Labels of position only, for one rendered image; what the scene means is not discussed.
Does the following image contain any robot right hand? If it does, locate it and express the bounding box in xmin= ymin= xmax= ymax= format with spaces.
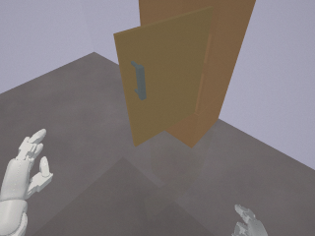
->
xmin=231 ymin=205 xmax=268 ymax=236

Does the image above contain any robot left forearm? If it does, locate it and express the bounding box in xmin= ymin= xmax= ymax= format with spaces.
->
xmin=0 ymin=199 xmax=28 ymax=236

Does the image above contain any cupboard door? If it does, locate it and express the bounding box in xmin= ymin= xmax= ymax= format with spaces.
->
xmin=113 ymin=6 xmax=214 ymax=147

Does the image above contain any robot left hand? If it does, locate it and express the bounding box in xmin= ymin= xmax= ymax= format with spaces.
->
xmin=0 ymin=129 xmax=53 ymax=203

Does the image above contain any handle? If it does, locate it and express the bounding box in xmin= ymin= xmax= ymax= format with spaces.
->
xmin=131 ymin=61 xmax=147 ymax=100

